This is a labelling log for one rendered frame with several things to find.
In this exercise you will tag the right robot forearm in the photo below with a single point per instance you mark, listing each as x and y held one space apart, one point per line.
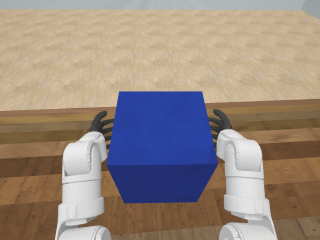
245 192

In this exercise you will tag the right robot hand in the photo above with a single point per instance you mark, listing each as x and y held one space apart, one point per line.
223 124

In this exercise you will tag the left robot forearm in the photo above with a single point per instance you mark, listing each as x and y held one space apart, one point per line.
81 189

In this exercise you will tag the robot left upper arm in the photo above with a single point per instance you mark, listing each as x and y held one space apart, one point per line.
97 232

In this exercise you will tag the carton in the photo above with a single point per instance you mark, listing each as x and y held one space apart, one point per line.
161 148

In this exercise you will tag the left robot hand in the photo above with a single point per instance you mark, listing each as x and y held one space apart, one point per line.
96 126

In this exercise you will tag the robot right upper arm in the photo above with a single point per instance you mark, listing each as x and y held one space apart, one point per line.
245 231

